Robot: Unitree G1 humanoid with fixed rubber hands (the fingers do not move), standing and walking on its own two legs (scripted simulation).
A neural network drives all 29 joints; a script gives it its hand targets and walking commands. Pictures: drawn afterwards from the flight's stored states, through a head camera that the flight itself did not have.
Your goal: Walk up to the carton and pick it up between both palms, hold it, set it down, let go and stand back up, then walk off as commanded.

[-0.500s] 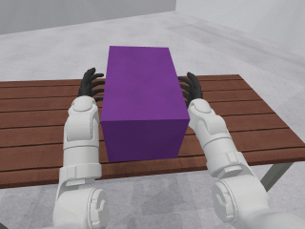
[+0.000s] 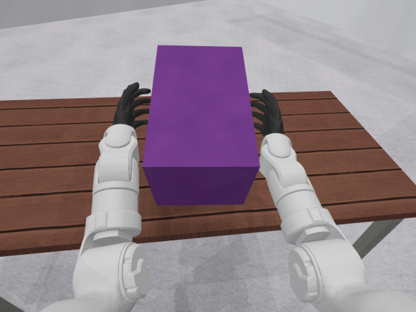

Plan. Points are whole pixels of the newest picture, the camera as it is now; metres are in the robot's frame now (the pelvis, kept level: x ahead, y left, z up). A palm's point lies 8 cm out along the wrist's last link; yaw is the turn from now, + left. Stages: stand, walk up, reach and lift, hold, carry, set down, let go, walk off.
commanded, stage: set down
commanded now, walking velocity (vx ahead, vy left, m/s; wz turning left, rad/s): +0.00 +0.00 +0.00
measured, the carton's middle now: (200, 124) +0.45 -0.01 +0.15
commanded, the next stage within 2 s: none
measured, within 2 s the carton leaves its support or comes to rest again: neither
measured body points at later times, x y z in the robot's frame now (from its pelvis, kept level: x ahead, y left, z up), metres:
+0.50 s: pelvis +0.01 +0.00 +0.00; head -0.02 +0.03 +0.45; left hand +0.42 +0.14 +0.13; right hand +0.39 -0.13 +0.15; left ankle +0.02 +0.11 -0.75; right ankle +0.00 -0.15 -0.75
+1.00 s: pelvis +0.02 +0.00 +0.00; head +0.01 +0.03 +0.45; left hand +0.44 +0.13 +0.10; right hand +0.40 -0.15 +0.12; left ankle +0.02 +0.11 -0.75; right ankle +0.00 -0.15 -0.75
